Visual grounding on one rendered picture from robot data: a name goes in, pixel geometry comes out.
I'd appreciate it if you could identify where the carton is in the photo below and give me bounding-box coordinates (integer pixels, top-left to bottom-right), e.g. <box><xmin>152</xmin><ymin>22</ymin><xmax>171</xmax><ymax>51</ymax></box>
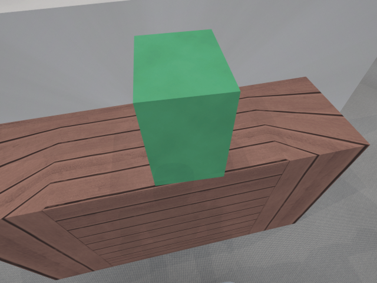
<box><xmin>133</xmin><ymin>29</ymin><xmax>240</xmax><ymax>186</ymax></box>

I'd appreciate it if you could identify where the pedestal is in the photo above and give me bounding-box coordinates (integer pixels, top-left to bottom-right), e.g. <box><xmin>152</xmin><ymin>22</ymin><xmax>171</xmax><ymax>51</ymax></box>
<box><xmin>0</xmin><ymin>77</ymin><xmax>370</xmax><ymax>280</ymax></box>

